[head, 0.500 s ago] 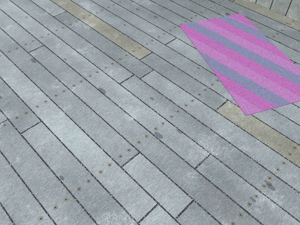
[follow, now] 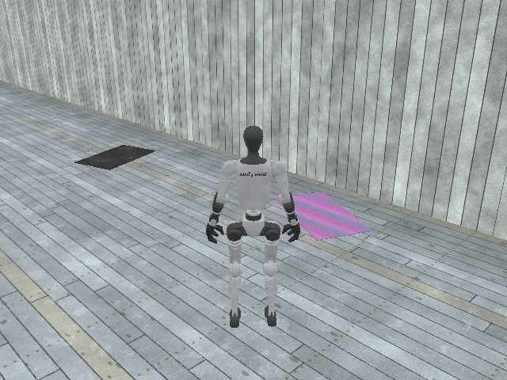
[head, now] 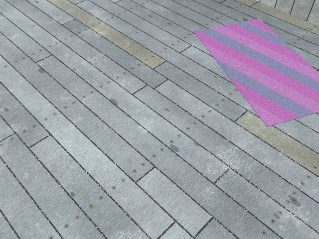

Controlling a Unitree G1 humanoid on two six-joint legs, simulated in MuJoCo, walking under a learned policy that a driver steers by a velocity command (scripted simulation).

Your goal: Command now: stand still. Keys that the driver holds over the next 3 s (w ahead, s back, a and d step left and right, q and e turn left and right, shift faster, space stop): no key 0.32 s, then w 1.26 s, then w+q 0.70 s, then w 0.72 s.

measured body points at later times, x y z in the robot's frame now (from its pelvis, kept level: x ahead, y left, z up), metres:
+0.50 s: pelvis +0.02 +0.00 +0.00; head +0.01 +0.00 +0.45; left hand +0.05 +0.26 -0.15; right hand +0.04 -0.27 -0.15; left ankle -0.01 +0.12 -0.74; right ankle +0.00 -0.11 -0.72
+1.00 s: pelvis +0.22 +0.01 -0.02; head +0.26 +0.00 +0.43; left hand +0.10 +0.25 -0.15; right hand +0.48 -0.20 -0.10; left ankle +0.39 +0.12 -0.73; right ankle +0.02 -0.12 -0.74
